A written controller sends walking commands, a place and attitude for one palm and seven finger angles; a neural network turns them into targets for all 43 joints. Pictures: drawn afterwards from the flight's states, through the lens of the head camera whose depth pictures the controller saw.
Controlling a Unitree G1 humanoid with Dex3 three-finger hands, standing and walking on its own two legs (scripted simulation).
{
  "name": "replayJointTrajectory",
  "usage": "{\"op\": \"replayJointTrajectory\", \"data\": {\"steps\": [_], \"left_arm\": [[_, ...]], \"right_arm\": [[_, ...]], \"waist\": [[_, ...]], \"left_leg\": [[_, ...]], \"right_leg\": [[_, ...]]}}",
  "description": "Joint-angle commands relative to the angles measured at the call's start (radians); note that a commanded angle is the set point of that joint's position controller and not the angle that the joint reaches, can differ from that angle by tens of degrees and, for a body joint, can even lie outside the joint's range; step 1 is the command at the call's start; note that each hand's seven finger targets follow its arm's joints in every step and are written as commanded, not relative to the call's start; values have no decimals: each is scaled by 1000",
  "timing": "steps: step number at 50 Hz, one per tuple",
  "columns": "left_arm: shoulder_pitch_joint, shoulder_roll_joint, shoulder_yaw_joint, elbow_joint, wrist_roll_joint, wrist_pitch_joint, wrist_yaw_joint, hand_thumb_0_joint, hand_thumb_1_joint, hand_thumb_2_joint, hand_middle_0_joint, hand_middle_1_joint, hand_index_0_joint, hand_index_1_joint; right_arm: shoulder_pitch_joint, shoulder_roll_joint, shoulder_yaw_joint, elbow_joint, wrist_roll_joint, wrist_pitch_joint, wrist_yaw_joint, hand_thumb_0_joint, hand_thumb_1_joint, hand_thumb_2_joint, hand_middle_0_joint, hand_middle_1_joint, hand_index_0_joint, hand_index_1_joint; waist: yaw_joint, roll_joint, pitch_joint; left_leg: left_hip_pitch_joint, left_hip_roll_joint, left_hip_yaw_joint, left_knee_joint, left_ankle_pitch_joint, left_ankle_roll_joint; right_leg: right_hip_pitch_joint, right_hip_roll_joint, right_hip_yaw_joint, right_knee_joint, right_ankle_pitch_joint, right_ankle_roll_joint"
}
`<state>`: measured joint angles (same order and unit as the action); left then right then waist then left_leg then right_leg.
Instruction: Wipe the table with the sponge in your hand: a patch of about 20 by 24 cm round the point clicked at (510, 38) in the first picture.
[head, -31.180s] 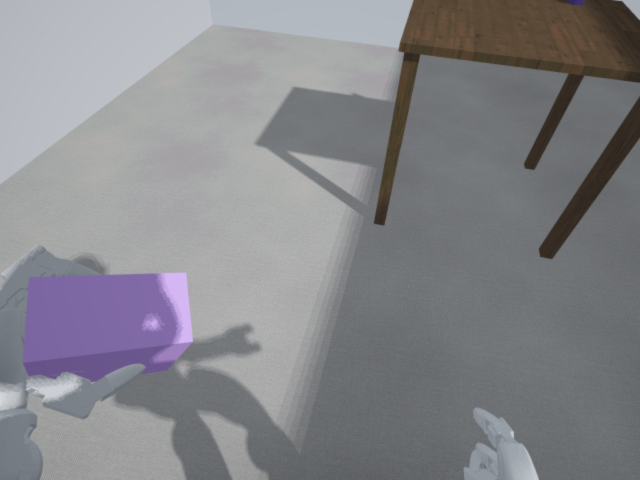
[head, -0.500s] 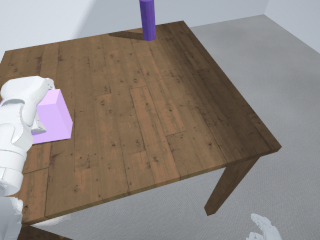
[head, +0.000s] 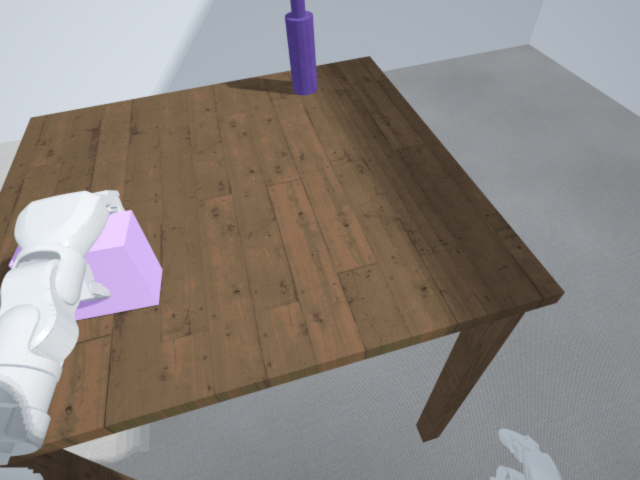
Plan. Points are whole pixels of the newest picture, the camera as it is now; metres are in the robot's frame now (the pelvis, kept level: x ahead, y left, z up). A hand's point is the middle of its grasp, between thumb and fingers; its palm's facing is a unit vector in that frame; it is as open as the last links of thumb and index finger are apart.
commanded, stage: wipe back along the first lane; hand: left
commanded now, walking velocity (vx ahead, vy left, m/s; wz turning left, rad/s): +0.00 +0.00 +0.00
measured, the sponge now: (102, 277) +0.33 +0.34 +0.07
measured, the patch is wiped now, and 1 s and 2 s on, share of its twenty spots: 0.90 0.90 0.90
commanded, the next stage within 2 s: lift the sponge slowly off the table in 1.18 s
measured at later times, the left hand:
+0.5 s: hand (88, 277) +0.30 +0.32 +0.11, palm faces -0.04 -0.03 -1.00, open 10.4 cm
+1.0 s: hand (82, 317) +0.25 +0.30 +0.11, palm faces +0.04 -0.04 -1.00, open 10.4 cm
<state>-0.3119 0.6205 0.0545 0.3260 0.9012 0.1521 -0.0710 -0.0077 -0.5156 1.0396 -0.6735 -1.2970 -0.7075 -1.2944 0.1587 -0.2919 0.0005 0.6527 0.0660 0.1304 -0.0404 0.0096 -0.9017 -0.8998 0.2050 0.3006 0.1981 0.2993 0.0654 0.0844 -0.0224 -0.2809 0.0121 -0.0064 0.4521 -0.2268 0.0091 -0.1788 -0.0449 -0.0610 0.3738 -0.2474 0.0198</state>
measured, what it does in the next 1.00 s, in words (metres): stands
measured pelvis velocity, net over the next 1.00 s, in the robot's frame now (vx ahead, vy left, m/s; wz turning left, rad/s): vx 0.00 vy -0.01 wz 0.00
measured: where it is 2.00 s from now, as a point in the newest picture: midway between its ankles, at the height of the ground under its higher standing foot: outside the picture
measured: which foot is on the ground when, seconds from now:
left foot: down 0.00-1.00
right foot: down 0.00-1.00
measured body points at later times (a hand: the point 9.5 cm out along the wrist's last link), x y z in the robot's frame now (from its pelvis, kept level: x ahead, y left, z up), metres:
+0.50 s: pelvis +0.00 -0.02 +0.00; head +0.01 -0.05 +0.45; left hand +0.29 +0.31 +0.16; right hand +0.19 -0.26 -0.11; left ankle +0.00 +0.11 -0.74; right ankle -0.04 -0.14 -0.74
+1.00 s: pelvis +0.00 -0.01 -0.01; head +0.00 -0.05 +0.44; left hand +0.24 +0.29 +0.16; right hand +0.23 -0.23 -0.10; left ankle +0.00 +0.11 -0.74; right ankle -0.04 -0.14 -0.74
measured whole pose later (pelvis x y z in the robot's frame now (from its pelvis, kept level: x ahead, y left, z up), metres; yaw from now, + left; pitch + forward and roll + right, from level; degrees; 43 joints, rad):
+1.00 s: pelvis +0.00 -0.01 -0.01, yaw +0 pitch +1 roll -1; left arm 0.11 0.57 0.05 -0.15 0.87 0.31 -0.04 0.00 -0.50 1.04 -0.65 -1.31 -0.68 -1.31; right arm 0.10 -0.29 0.02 0.58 0.06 0.12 -0.03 0.01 -0.90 -0.90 0.20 0.30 0.20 0.30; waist 0.10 0.11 -0.05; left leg -0.26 0.03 -0.02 0.53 -0.28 -0.01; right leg -0.17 -0.03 -0.06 0.47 -0.31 0.02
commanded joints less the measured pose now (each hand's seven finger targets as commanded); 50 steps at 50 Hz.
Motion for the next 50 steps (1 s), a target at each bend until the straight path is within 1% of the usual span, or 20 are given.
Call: {"op": "replayJointTrajectory", "data": {"steps": [1, 2, 4, 9, 11, 14, 16, 19, 21, 24, 27, 29, 32, 34, 36, 38, 39, 42, 45, 50], "left_arm": [[-341, 304, 110, -182, 25, 46, 43, 0, 100, 1300, -1200, -1600, -1200, -1600], [-352, 262, 67, -184, 29, 52, 40, 0, 100, 1300, -1200, -1600, -1200, -1600], [-328, 261, 60, -145, 31, 67, 29, 0, 100, 1300, -1200, -1600, -1200, -1600], [-309, 234, 28, -134, 38, 72, -2, 0, 100, 1300, -1200, -1600, -1200, -1600], [-262, 266, 68, -152, 36, 63, -11, 0, 100, 1300, -1200, -1600, -1200, -1600], [-181, 235, 55, -159, 28, 58, -25, 0, 100, 1300, -1200, -1600, -1200, -1600], [-129, 281, 112, -182, 20, 50, -29, 0, 100, 1300, -1200, -1600, -1200, -1600], [-94, 234, 72, -181, 20, 55, -32, 0, 100, 1300, -1200, -1600, -1200, -1600], [-60, 261, 107, -219, 16, 52, -31, 0, 100, 1300, -1200, -1600, -1200, -1600], [-1, 209, 68, -226, 6, 62, -31, 0, 100, 1300, -1200, -1600, -1200, -1600], [64, 211, 87, -298, -6, 62, -22, 0, 100, 1300, -1200, -1600, -1200, -1600], [138, 191, 86, -313, -20, 67, -20, 0, 100, 1300, -1200, -1600, -1200, -1600], [189, 209, 114, -372, -30, 81, -11, 0, 100, 1300, -1200, -1600, -1200, -1600], [255, 160, 87, -390, -44, 94, -10, 0, 100, 1300, -1200, -1600, -1200, -1600], [269, 187, 118, -450, -48, 98, -1, 0, 100, 1300, -1200, -1600, -1200, -1600], [346, 175, 118, -452, -51, 114, 8, 0, 100, 1300, -1200, -1600, -1200, -1600], [328, 153, 92, -470, -51, 123, 6, 0, 100, 1300, -1200, -1600, -1200, -1600], [334, 168, 105, -529, -49, 142, 17, 0, 100, 1300, -1200, -1600, -1200, -1600], [324, 137, 73, -531, -44, 164, 19, 0, 100, 1300, -1200, -1600, -1200, -1600], [388, 127, 69, -577, -48, 184, 18, 0, 100, 1300, -1200, -1600, -1200, -1600]], "right_arm": [[-150, -136, -30, -145, 5, -56, -11, 0, -900, -900, 200, 300, 200, 300], [-142, -132, -31, -143, 3, -60, -14, 0, -900, -900, 200, 300, 200, 300], [-145, -137, -30, -136, 2, -56, -17, 0, -900, -900, 200, 300, 200, 300], [-159, -133, -21, -140, 2, -56, -23, 0, -900, -900, 200, 300, 200, 300], [-169, -133, -19, -151, 1, -57, -23, 0, -900, -900, 200, 300, 200, 300], [-165, -132, -21, -157, -3, -47, -19, 0, -900, -900, 200, 300, 200, 300], [-180, -136, -21, -167, -4, -44, -17, 0, -900, -900, 200, 300, 200, 300], [-167, -134, -23, -165, -5, -39, -16, 0, -900, -900, 200, 300, 200, 300], [-182, -134, -23, -175, -4, -41, -15, 0, -900, -900, 200, 300, 200, 300], [-168, -135, -29, -173, -4, -37, -13, 0, -900, -900, 200, 300, 200, 300], [-165, -132, -33, -191, -7, -46, -10, 0, -900, -900, 200, 300, 200, 300], [-162, -134, -37, -190, -7, -45, -6, 0, -900, -900, 200, 300, 200, 300], [-169, -130, -35, -204, -7, -48, -3, 0, -900, -900, 200, 300, 200, 300], [-174, -127, -36, -207, -5, -47, 1, 0, -900, -900, 200, 300, 200, 300], [-199, -124, -34, -219, -3, -56, 4, 0, -900, -900, 200, 300, 200, 300], [-176, -122, -35, -217, -7, -56, 5, 0, -900, -900, 200, 300, 200, 300], [-183, -121, -32, -217, -5, -52, 6, 0, -900, -900, 200, 300, 200, 300], [-192, -116, -27, -230, -7, -61, 4, 0, -900, -900, 200, 300, 200, 300], [-194, -117, -25, -223, -6, -57, 1, 0, -900, -900, 200, 300, 200, 300], [-210, -111, -18, -230, -7, -59, 3, 0, -900, -900, 200, 300, 200, 300]], "waist": [[0, 14, -255], [-7, 12, -266], [-12, -20, -234], [-15, -30, -209], [0, -31, -230], [2, -55, -211], [14, -55, -202], [5, -58, -164], [13, -50, -167], [8, -53, -157], [21, -60, -210], [20, -80, -206], [28, -89, -209], [26, -95, -172], [33, -94, -176], [39, -103, -172], [29, -99, -148], [39, -76, -163], [29, -83, -132], [41, -79, -145]], "left_leg": [[168, -43, -9, -45, 281, 36], [178, -47, -4, -39, 287, 37], [161, -46, -5, -46, 248, 37], [162, -49, -6, -51, 222, 38], [172, -48, -5, -45, 240, 41], [153, -51, 5, -31, 254, 41], [145, -50, 5, -26, 256, 42], [125, -52, 9, -20, 241, 41], [127, -50, 7, -14, 249, 43], [116, -53, 12, -2, 249, 42], [127, -54, 13, 17, 287, 46], [116, -52, 17, 32, 298, 45], [105, -53, 17, 40, 312, 45], [91, -48, 15, 36, 302, 42], [101, -45, 10, 42, 298, 43], [88, -47, 13, 50, 315, 43], [82, -45, 15, 44, 303, 40], [88, -45, 13, 45, 294, 40], [84, -41, 10, 36, 269, 36], [94, -38, 5, 32, 272, 33]], "right_leg": [[46, 95, -9, -26, 199, -95], [46, 92, -15, -22, 206, -93], [41, 90, -16, -34, 186, -88], [38, 89, -18, -39, 169, -87], [64, 90, -8, -35, 197, -91], [69, 83, -13, -24, 243, -83], [80, 84, -3, -19, 255, -84], [53, 83, -11, -18, 239, -77], [62, 85, 0, -11, 251, -81], [48, 82, -6, -3, 263, -74], [75, 80, -1, 20, 312, -75], [79, 77, -1, 32, 359, -69], [84, 77, -2, 50, 377, -66], [65, 78, -10, 48, 363, -61], [65, 84, 5, 52, 353, -66], [69, 79, -7, 64, 377, -61], [51, 79, -10, 59, 363, -58], [48, 80, -6, 64, 325, -61], [26, 83, -10, 56, 292, -60], [40, 84, -11, 60, 286, -63]]}}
